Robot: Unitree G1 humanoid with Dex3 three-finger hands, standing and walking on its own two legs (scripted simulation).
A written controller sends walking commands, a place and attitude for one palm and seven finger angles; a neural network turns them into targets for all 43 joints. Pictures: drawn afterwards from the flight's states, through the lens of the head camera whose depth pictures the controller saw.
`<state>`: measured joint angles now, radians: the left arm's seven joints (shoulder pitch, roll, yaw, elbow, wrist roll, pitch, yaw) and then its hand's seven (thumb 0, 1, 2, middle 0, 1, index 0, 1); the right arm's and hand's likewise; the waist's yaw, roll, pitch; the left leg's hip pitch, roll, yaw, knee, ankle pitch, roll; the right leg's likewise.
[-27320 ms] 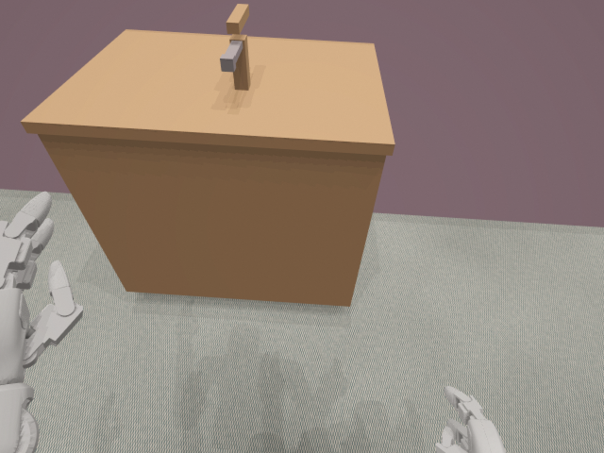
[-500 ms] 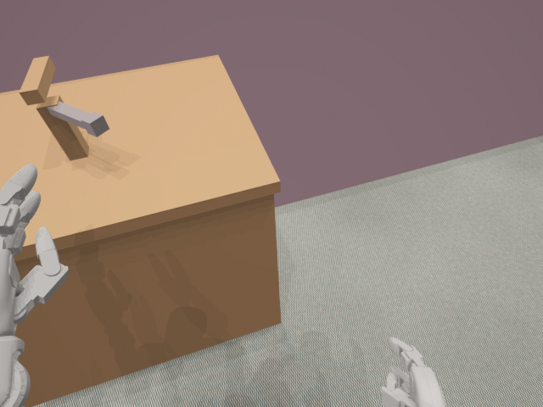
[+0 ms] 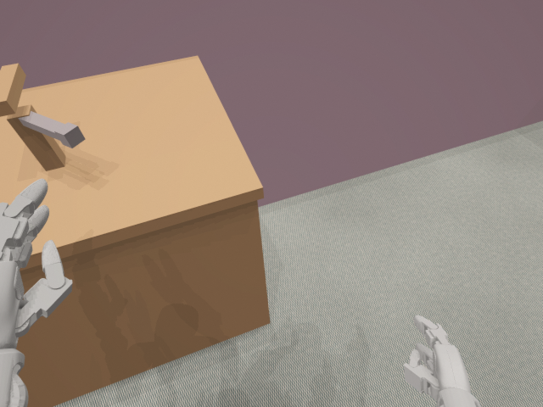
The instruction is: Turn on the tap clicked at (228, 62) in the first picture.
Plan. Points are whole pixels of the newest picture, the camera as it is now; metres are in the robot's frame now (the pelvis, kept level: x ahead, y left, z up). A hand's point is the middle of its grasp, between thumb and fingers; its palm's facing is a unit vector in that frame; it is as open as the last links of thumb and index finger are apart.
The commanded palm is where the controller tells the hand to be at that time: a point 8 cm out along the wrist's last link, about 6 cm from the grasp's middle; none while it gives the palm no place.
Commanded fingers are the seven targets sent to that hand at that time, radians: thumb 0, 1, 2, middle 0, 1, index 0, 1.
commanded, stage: come to a stop and stand still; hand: left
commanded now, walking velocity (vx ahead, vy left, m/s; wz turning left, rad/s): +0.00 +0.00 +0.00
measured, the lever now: (70, 135) +0.49 +0.37 +0.15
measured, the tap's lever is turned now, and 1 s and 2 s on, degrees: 41 41 41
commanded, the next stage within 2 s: look again from close up in 0.62 s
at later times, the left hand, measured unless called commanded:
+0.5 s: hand (4, 322) +0.17 +0.28 +0.16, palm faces +0.42 -0.82 -0.40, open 7.4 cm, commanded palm +0.11 +0.32 +0.18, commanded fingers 0.00 0.90 0.90 -0.20 -0.30 -0.20 -0.30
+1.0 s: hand (23, 284) +0.21 +0.29 +0.15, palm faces +0.29 -0.88 -0.37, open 7.4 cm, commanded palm +0.15 +0.34 +0.18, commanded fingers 0.00 0.90 0.90 -0.20 -0.30 -0.20 -0.30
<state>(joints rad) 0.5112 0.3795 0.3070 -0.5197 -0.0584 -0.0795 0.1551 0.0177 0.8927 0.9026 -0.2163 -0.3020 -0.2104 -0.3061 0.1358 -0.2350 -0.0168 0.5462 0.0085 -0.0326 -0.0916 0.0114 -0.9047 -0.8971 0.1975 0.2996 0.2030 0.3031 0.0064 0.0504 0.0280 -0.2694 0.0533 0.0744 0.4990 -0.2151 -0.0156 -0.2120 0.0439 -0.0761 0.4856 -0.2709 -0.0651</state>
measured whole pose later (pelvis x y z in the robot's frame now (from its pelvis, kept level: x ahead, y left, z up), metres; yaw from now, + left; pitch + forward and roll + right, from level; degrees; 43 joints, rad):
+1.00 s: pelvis -0.01 +0.07 +0.00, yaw -1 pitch +0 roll -1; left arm 0.43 0.35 0.29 -0.45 -0.03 -0.23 0.08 0.02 0.90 0.90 -0.21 -0.30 -0.20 -0.30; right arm 0.21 -0.20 0.02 0.56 0.01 -0.15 -0.01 0.01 -0.90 -0.90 0.20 0.30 0.20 0.30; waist 0.01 -0.02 0.04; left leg -0.26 -0.03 0.10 0.45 -0.20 0.08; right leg -0.22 0.00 0.01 0.44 -0.22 0.02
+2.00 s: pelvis +0.05 +0.08 -0.02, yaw -1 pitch -1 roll -1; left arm 0.42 0.36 0.37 -0.50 -0.03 -0.24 0.13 0.02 0.89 0.90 -0.21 -0.30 -0.21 -0.31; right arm 0.25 -0.23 0.00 0.59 0.01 -0.04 -0.01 0.01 -0.90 -0.90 0.20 0.30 0.20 0.30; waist 0.03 -0.02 0.04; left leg -0.41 0.01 0.03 0.86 -0.44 0.04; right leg -0.18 -0.04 -0.01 0.63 -0.42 0.03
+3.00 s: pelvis +0.12 +0.11 +0.00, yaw +0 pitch -1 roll +1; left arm 0.25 0.45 0.45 -0.31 -0.03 -0.23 0.09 0.01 0.89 0.90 -0.22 -0.30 -0.21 -0.31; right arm 0.21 -0.18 0.03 0.63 0.00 -0.15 -0.02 0.01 -0.90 -0.90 0.20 0.30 0.21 0.30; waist 0.10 -0.02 0.07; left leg -0.29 -0.02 0.05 0.58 -0.21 0.00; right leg -0.22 0.03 -0.04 0.48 -0.23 -0.06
